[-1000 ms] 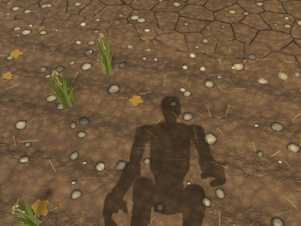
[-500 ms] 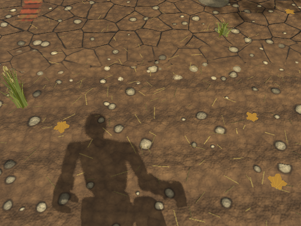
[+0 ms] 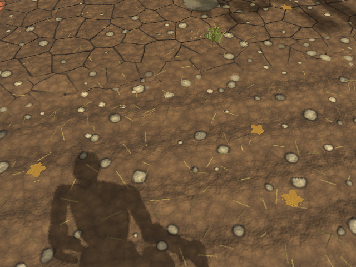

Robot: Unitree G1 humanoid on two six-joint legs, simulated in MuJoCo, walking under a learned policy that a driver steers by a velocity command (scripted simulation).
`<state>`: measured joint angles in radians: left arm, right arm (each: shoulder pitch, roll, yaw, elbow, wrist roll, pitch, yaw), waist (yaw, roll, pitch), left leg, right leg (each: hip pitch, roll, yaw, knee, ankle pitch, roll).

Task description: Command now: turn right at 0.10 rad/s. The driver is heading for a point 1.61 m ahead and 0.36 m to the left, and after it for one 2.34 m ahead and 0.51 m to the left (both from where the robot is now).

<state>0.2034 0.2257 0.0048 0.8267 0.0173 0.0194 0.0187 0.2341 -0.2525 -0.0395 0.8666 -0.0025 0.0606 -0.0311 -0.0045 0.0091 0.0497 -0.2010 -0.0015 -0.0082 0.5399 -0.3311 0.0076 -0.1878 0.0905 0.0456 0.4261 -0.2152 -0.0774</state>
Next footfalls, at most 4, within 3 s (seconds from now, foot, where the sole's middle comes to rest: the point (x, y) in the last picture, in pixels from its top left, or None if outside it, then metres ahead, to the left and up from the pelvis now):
0.02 left None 0.02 0.12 -0.78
1.38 left None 0.40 0.06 -0.78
1.90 right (182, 201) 0.77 0.02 -0.78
2.32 left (138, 225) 0.66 0.20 -0.78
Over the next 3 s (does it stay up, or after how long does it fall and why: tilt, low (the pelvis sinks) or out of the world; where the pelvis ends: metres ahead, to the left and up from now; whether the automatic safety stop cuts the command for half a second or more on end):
stays up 0.76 0.09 0.00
